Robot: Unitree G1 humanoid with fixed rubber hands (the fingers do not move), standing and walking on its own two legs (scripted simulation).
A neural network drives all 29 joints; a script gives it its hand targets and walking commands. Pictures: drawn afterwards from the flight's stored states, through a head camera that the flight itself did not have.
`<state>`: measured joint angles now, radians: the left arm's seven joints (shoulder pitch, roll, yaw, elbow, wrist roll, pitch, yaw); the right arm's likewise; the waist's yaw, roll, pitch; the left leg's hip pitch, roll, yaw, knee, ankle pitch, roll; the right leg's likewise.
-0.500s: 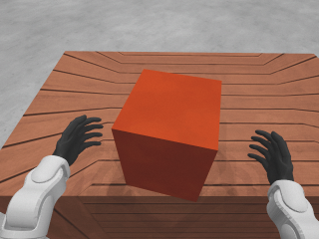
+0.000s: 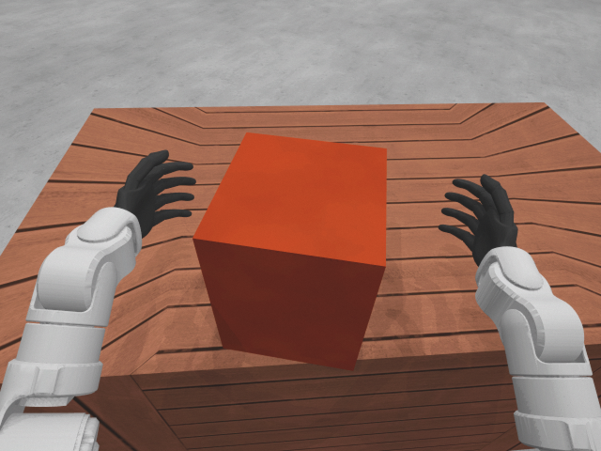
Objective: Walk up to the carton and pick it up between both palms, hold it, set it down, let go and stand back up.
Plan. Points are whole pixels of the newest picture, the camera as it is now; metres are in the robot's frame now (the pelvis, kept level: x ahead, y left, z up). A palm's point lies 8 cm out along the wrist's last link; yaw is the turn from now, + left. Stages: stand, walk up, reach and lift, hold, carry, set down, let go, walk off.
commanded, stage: reach and lift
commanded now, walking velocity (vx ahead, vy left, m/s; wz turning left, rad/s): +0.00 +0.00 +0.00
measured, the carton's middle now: (300, 253) +0.38 -0.02 +0.07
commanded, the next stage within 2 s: none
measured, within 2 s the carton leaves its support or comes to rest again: neither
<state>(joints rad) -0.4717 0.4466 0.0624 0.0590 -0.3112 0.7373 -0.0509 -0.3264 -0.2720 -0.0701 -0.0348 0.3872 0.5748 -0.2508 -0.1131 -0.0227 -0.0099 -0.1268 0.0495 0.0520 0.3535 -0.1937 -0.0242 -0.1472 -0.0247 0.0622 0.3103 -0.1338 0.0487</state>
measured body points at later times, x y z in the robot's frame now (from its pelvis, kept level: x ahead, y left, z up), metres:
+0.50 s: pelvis +0.00 +0.00 +0.00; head -0.01 +0.02 +0.45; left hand +0.44 +0.17 +0.23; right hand +0.37 -0.25 +0.20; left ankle +0.00 +0.13 -0.75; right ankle +0.02 -0.15 -0.75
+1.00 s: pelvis -0.01 +0.00 +0.00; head +0.00 +0.02 +0.45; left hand +0.44 +0.15 +0.12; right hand +0.36 -0.24 +0.12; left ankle +0.00 +0.13 -0.75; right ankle +0.02 -0.15 -0.75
